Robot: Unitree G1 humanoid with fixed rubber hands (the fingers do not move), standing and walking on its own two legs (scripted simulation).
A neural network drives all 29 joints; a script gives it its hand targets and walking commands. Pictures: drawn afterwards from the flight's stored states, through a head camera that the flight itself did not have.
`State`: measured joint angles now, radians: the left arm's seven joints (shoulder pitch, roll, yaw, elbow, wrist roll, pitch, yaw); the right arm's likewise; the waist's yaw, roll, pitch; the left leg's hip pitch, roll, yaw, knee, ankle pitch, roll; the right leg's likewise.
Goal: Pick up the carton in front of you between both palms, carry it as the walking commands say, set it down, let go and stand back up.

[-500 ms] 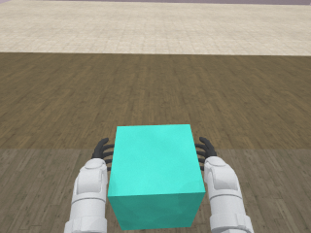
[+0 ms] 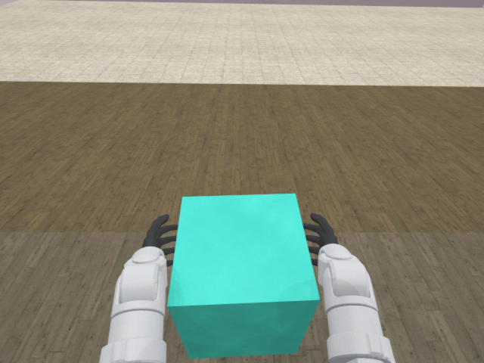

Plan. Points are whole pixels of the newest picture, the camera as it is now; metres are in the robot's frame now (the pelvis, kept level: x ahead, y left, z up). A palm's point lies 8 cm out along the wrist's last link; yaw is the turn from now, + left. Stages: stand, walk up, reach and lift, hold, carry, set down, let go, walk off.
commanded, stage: hold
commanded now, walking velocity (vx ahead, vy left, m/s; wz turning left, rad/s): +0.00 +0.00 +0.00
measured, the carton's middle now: (241, 277) +0.30 +0.00 -0.03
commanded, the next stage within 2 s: carry in 0.06 s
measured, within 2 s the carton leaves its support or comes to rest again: neither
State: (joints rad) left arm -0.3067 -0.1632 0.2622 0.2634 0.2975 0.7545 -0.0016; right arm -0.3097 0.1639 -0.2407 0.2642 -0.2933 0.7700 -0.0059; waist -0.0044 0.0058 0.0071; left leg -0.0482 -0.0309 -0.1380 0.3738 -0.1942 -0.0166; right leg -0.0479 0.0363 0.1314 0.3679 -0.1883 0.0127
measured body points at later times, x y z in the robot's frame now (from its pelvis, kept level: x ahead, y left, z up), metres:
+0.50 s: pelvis +0.12 -0.01 -0.02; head +0.09 -0.01 +0.43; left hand +0.39 +0.15 +0.09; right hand +0.40 -0.15 +0.08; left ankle +0.09 +0.09 -0.75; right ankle +0.02 -0.13 -0.73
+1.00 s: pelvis +0.40 -0.07 +0.00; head +0.39 -0.08 +0.45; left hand +0.62 +0.11 +0.10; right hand +0.66 -0.19 +0.09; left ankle +0.45 +0.09 -0.68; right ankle +0.34 -0.12 -0.74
